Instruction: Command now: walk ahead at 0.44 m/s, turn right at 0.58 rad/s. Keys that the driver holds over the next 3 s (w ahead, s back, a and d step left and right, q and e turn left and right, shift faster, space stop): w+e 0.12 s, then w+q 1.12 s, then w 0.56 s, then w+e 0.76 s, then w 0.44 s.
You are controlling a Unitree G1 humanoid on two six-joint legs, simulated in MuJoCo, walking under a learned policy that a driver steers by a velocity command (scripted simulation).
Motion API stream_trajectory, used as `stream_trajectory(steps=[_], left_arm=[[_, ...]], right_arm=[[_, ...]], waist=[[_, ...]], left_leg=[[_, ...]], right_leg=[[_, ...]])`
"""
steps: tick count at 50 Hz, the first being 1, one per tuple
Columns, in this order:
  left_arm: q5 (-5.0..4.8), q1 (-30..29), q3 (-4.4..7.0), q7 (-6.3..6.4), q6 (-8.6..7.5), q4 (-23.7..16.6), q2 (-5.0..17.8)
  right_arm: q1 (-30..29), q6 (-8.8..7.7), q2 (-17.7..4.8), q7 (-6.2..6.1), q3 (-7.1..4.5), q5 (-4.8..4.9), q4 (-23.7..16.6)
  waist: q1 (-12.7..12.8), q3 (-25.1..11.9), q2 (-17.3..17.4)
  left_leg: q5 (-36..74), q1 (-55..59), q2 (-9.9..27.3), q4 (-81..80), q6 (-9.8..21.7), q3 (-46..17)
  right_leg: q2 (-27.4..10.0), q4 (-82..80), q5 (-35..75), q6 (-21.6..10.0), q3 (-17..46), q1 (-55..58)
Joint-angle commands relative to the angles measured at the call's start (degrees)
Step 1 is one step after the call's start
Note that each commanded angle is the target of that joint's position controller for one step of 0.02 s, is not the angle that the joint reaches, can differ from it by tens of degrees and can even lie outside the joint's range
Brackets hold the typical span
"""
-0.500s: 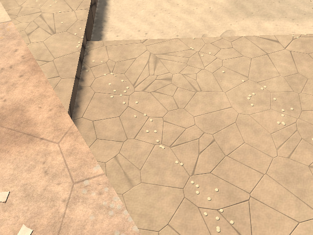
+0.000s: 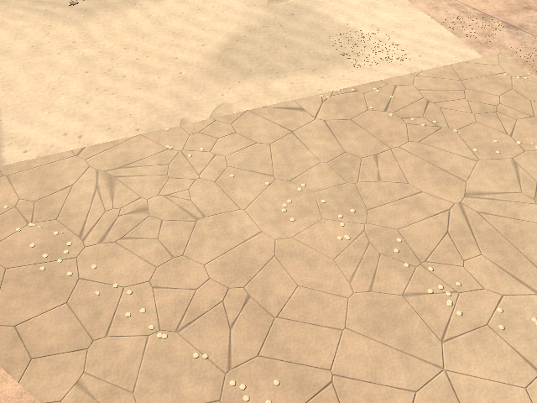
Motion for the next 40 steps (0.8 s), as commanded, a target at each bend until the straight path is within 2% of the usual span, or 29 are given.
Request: stream_trajectory(steps=[1, 3, 6, 9, 10, 11, 12, 13, 14, 15, 16, 17, 18, 19, 20, 21, 23, 24, 25, 26, 29, 32, 34, 35, 36, 37, 38, 39, 40], left_arm=[[0.37, -6.3, -0.03, -0.64, -0.66, -6.4, 2.1], [0.23, -8.6, -0.76, -1.7, -0.36, -7.5, 1.0], [-0.95, -9.4, -1.6, -2.99, 0.14, -7.5, 0.1], [-1.98, -10.2, -2.24, -3.04, 0.62, -6.2, -0.6], [-2.47, -8.9, -1.91, -2.88, 0.55, -4.8, 0.2], [-2.33, -6.7, -1.66, -2.82, 0.02, -3.1, 0.9], [-1.92, -0.9, -0.89, -2.51, -0.62, 0.0, 1.6], [-0.89, 7.1, 0.41, -1.76, -1.19, 3.8, 3.7], [0.82, 14.1, 1.39, -1.26, -1.98, 6.0, 8.0], [2.68, 17.4, 0.42, -1.38, -3.09, 4.9, 11.0], [0.32, 24.1, 0.92, -2.53, -2.75, 6.5, 11.5], [-1.04, 26.8, 2.41, -3.19, -1.78, 10.8, 15.6], [-0.96, 18.9, 0.17, -2.36, -1.52, 10.2, 10.3], [-0.02, 11.2, -2.91, -1.86, -1.76, 9.1, 2.4], [0.7, 7.8, -3.88, -1.66, -2.65, 9.4, 0.4], [0.8, 4.0, -4.38, -1.28, -3.58, 9.7, -1.1], [2.07, 2.2, -5.22, -0.3, -4.55, 10.7, -3.5], [2.74, -1.2, -5.64, 0.28, -5.15, 9.1, -2.8], [3.58, -1.3, -5.16, 1.55, -5.6, 9.0, -0.6], [3.63, 2.0, -4.84, 2.72, -6.07, 10.0, 0.5], [1.21, 7.7, -3.84, 4.05, -6.0, 12.5, 3.2], [0.44, 10.9, -3.16, 3.67, -4.81, 13.4, 3.4], [0.71, 11.0, -2.41, 3.77, -3.86, 12.9, 5.4], [1.01, 10.2, -1.98, 3.69, -3.39, 12.4, 6.5], [0.86, 8.3, -1.9, 3.45, -3.31, 11.4, 6.7], [1.63, 8.3, -2.59, 3.32, -3.9, 9.4, 4.5], [2.52, 15.2, -5.51, 1.43, -5.74, 7.4, -4.1], [0.31, 5.8, -4.01, 0.54, -8.18, 5.6, 1.4], [-1.45, 0.7, -3.1, 0.66, -8.92, 3.1, 3.6]], right_arm=[[0.0, -0.53, -9.1, -0.52, -2.82, 0.24, -3.1], [-0.2, -0.14, -8.9, -0.87, -2.96, 0.44, -3.2], [-1.1, 0.65, -9.9, -0.6, -3.31, 0.59, -4.1], [1.1, 2.17, -10.5, 0.29, -3.2, 1.83, -2.3], [1.2, 3.03, -10.6, 0.36, -3.07, 1.7, -1.2], [1.9, 3.62, -10.3, 0.53, -2.79, 1.74, 0.1], [0.8, 3.97, -9.3, 0.83, -2.18, 1.93, 1.1], [1.1, 4.0, -7.6, 1.06, -1.36, 2.03, 2.5], [2.9, 3.45, -3.2, 1.24, -0.28, 1.21, 3.2], [7.6, 1.52, 1.8, 1.8, 1.44, 1.31, 3.4], [10.0, -0.74, -2.3, 2.36, 0.74, 3.89, 3.5], [2.5, -1.84, -3.8, 1.61, -0.01, 5.87, -1.7], [-6.2, -1.36, -4.4, -0.03, 0.42, 5.87, -2.9], [-9.6, 0.25, -3.9, -1.11, 0.85, 4.45, -2.8], [-7.3, 1.56, -1.9, -1.22, 1.43, 3.64, -2.4], [-4.6, 2.37, -0.7, -0.86, 1.46, 2.57, -1.8], [-6.1, 2.7, 1.1, 0.12, 1.6, 2.78, -2.7], [-8.1, 2.22, -1.8, 0.72, 0.9, 2.8, -4.2], [-10.5, 2.17, -1.8, 0.85, 0.78, 1.47, -5.0], [-11.9, 2.18, -0.4, 1.46, 1.12, 0.56, -5.0], [-17.8, 2.27, 2.5, 3.71, 2.02, 2.22, -7.0], [-23.0, 2.3, 2.8, 5.38, 2.06, 2.21, -9.1], [-21.5, 2.37, 0.3, 6.15, 0.96, 2.1, -9.9], [-16.2, 2.62, -2.3, 6.32, -0.14, 1.94, -9.0], [-6.9, 2.91, -5.8, 6.03, -1.9, 1.85, -6.4], [1.2, 3.51, -11.6, 4.58, -3.76, 1.42, -4.5], [1.0, 2.84, -14.6, 4.63, -3.71, 2.18, -4.2], [5.5, 3.15, -10.8, 4.07, -2.86, 2.03, -3.9], [1.1, 2.75, -9.0, 3.61, -2.26, 1.71, -3.5]], waist=[[-1.3, 5.0, 8.9], [-2.0, 5.8, 8.7], [-3.6, 5.1, 8.2], [-5.3, 7.1, 7.4], [-4.9, 7.6, 6.8], [-4.0, 6.9, 4.8], [-0.8, 5.1, 2.9], [3.5, 1.3, 0.0], [6.6, -1.8, -7.8], [6.1, -8.1, -19.7], [9.0, -18.4, -17.1], [8.7, -18.1, -15.5], [7.1, -6.8, -5.6], [5.7, 0.3, -4.0], [2.7, 1.4, -6.8], [-0.6, 3.3, -4.5], [-1.9, 5.2, -2.9], [-3.0, 8.0, -0.3], [-2.1, 8.8, -2.5], [-0.8, 7.2, -2.5], [1.8, 8.7, -1.2], [3.8, 10.1, 0.6], [1.8, 6.3, -3.5], [-1.3, 2.8, -4.9], [-6.2, -1.8, -3.6], [-8.2, -8.4, 4.6], [-1.4, -16.6, 15.6], [-7.0, -17.9, 9.9], [-5.2, -7.8, 7.9]], left_leg=[[-2.4, 6.0, 16.0, -6.8, 9.6, -11.9], [-3.8, 1.2, 16.2, -2.8, 8.7, -8.6], [-8.5, -4.6, 16.6, 3.1, 6.4, -4.6], [-9.8, -5.6, 18.8, 8.5, 5.9, -7.9], [-8.6, -4.5, 19.8, 11.9, 5.5, -9.2], [-7.2, -3.6, 19.7, 17.1, 4.9, -9.9], [-5.3, -5.7, 17.6, 25.7, 3.8, -8.7], [-0.6, -9.2, 14.0, 38.0, 2.5, -5.6], [-25.8, -28.0, 8.8, 60.4, -0.9, -6.0], [-38.0, -46.2, 3.5, 87.9, -2.5, -14.4], [-32.2, -51.5, 0.9, 94.7, -2.3, -20.9], [-21.1, -58.3, -1.4, 94.3, -3.1, -17.9], [-15.0, -63.6, 1.1, 91.4, -2.7, -14.0], [-8.9, -64.2, 2.1, 91.3, -2.0, -12.9], [-6.2, -59.9, 3.4, 91.4, -1.5, -13.9], [-5.3, -57.2, 4.1, 87.7, -0.2, -17.5], [0.4, -55.9, 4.7, 77.8, 1.8, -20.3], [9.8, -49.9, 3.9, 59.2, 1.7, -20.3], [17.3, -41.9, 2.0, 47.6, 0.6, -16.1], [23.1, -36.2, 1.6, 39.6, 0.5, -13.8], [24.3, -31.6, -0.3, 22.7, 1.9, -10.3], [17.5, -33.0, -2.4, 13.3, 5.7, -6.9], [10.7, -27.0, -5.5, 12.5, 7.9, -4.0], [7.6, -19.6, -7.1, 12.7, 9.1, -3.6], [10.1, -5.0, -8.9, 9.5, 10.9, -4.1], [15.5, 15.4, -0.1, 10.4, 14.7, -19.2], [1.6, 34.0, 14.4, 2.1, 26.5, -52.9], [-8.1, 34.4, 14.0, -5.6, 23.7, -57.5], [-5.5, 26.1, 12.7, -7.3, 20.6, -49.9]], right_leg=[[-2.4, -5.9, 3.4, 0.5, 0.0, -11.3], [-3.5, -11.2, 8.2, 0.6, -1.2, -7.2], [-2.9, -19.2, 10.0, -0.2, -5.1, 1.6], [-2.5, -24.9, 4.5, -1.8, -5.2, 6.3], [-3.5, -27.8, 4.0, -2.7, -4.8, 7.4], [-4.0, -31.6, 5.4, -3.8, -5.2, 10.8], [-2.9, -36.7, 9.0, -4.7, -7.8, 19.2], [-0.1, -39.7, 13.9, -5.4, -12.3, 31.5], [-5.3, -31.3, 23.6, -8.5, -6.3, 49.4], [-14.7, -11.8, 48.8, -10.2, 1.8, 59.9], [-20.3, -15.7, 44.5, -14.3, 10.6, 62.3], [-26.0, -32.1, 11.4, -19.8, 25.7, 58.7], [-25.1, -37.9, -2.7, -18.2, 24.0, 50.1], [-23.1, -37.6, 0.0, -16.2, 17.7, 41.6], [-23.6, -35.7, 8.4, -16.0, 15.4, 34.1], [-22.2, -33.4, 11.7, -14.2, 10.3, 28.4], [-19.1, -35.8, 3.0, -10.0, 3.6, 23.3], [-14.8, -40.0, 0.8, -7.5, -2.8, 17.1], [-12.1, -43.3, 2.6, -6.9, -8.2, 12.3], [-10.7, -44.3, 6.0, -6.5, -10.9, 13.3], [-12.9, -48.1, 11.1, -7.3, -12.8, 23.5], [-13.9, -44.2, 25.0, -6.0, -15.4, 37.5], [-14.0, -36.0, 45.1, -5.0, -17.3, 43.4], [-13.9, -28.1, 51.0, -4.9, -18.1, 43.2], [-12.0, -16.0, 49.3, -4.0, -19.1, 37.6], [-8.3, 3.7, 27.4, -1.7, -19.4, 20.5], [4.3, 24.3, -30.9, 0.6, -9.0, -2.6], [3.4, 26.6, -29.4, -0.9, 0.1, -9.7], [1.0, 23.1, -23.6, -2.2, -0.9, -13.5]])
Next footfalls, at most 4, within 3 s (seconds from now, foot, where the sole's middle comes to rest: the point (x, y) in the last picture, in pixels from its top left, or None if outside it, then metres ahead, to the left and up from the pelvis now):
0.28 right None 0.17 -0.23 -0.90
0.72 left None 0.53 -0.03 -0.90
1.22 right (306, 323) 0.85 -0.13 -0.90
1.72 left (193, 292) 0.96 0.22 -0.90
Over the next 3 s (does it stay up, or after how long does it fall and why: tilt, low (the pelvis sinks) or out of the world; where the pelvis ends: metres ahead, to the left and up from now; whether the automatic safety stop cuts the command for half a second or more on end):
stays up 1.53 0.29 -0.11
